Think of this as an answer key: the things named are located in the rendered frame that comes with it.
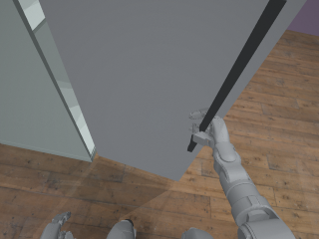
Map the robot right forearm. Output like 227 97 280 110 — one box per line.
212 141 296 239

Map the handle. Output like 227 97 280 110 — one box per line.
187 0 287 152

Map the robot right upper arm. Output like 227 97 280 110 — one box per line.
237 218 294 239

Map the right robot hand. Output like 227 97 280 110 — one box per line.
188 108 230 150

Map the robot thigh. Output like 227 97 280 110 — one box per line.
106 221 137 239
180 228 214 239

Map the robot left thigh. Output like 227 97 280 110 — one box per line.
106 221 137 239

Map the robot right thigh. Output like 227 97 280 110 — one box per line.
180 228 214 239

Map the left robot hand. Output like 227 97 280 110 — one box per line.
40 211 77 239

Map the fridge door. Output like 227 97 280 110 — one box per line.
39 0 307 182

